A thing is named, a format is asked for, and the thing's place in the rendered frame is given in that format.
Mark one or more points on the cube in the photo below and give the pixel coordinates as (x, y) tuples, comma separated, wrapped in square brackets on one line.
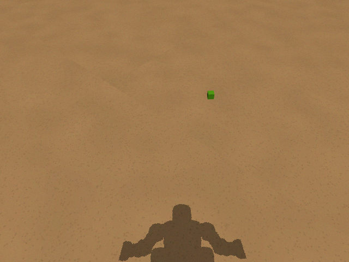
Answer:
[(210, 94)]

